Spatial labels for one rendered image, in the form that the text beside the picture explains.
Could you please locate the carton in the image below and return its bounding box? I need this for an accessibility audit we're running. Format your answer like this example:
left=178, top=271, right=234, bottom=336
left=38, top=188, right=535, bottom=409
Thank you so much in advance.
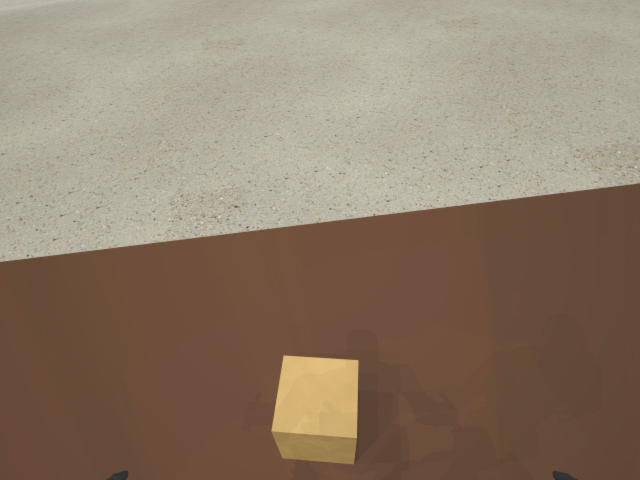
left=271, top=356, right=358, bottom=464

